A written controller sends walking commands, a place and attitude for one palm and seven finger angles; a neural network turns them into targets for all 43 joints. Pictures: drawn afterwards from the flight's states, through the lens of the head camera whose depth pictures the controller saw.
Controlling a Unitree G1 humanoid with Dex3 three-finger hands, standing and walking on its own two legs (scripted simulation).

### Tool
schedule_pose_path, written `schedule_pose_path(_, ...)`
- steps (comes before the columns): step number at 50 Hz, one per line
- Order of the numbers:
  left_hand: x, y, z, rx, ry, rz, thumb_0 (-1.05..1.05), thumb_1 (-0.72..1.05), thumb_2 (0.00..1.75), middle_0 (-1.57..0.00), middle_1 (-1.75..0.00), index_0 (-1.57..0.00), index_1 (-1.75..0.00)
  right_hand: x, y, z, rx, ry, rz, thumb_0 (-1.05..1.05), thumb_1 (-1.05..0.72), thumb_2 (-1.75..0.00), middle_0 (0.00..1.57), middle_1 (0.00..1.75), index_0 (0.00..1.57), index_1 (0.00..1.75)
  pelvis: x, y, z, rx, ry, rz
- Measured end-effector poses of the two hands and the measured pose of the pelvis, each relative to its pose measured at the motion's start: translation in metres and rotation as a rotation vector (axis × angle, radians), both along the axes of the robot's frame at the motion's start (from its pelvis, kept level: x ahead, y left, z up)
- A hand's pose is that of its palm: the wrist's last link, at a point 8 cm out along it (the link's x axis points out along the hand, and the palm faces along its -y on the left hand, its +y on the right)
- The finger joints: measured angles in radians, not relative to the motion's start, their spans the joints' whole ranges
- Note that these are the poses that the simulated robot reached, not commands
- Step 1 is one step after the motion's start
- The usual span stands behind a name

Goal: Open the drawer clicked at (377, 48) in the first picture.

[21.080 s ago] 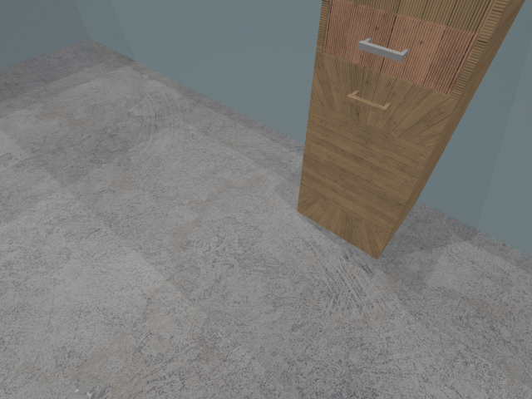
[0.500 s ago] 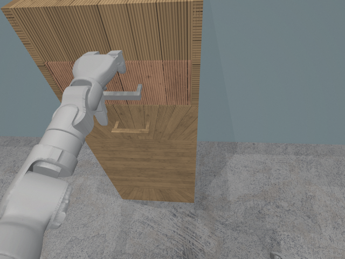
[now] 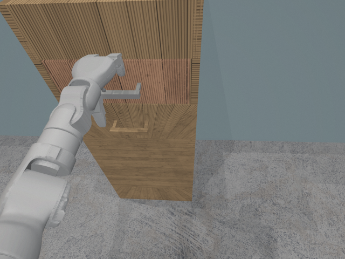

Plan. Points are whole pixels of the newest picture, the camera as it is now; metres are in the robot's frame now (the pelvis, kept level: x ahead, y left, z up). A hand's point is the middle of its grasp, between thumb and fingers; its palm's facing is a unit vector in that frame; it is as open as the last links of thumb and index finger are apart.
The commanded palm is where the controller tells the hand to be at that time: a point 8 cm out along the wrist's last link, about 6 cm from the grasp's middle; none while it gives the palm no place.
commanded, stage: re-aim the fingers above the handle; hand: left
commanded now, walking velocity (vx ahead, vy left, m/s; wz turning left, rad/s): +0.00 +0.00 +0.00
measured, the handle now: (118, 90) +0.52 +0.16 +0.11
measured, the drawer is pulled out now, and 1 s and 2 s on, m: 0.00 0.00 0.00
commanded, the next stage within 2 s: lower the fingers behind the handle in 1.28 s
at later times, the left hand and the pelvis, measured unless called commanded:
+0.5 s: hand (102, 92) +0.45 +0.17 +0.16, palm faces +0.00 -0.04 -1.00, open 13.8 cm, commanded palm +0.44 +0.17 +0.23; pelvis +0.00 +0.01 +0.00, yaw +0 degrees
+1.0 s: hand (111, 90) +0.46 +0.15 +0.16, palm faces -0.02 -0.04 -1.00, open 13.8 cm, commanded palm +0.45 +0.17 +0.23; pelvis -0.01 +0.00 +0.00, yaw -1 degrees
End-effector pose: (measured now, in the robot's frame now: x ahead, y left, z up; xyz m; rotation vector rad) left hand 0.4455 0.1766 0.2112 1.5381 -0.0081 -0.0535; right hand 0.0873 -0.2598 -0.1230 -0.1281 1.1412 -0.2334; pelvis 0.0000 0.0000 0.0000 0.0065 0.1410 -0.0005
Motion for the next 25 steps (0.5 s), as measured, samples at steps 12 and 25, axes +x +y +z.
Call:
schedule_pose_path(12,0.005,-0.011,0.002,-0.029,-0.05,-0.054,0.0,-0.49,0.3,-0.35,-1.22,-0.32,-1.2,0.001,0.009,-0.001,0.014,-0.007,-0.005,0.0,-0.91,-0.9,0.2,0.3,0.2,0.3,0.002,0.007,-0.001,-0.002,0.012,-0.015)
schedule_pose_path(25,-0.013,-0.001,0.003,-0.004,-0.03,-0.006,0.0,-0.49,0.3,-0.33,-1.21,-0.32,-1.2,0.011,0.016,0.001,0.032,-0.032,0.016,0.01,-0.91,-0.9,0.2,0.3,0.2,0.3,-0.001,0.008,0.0,-0.003,-0.014,-0.005)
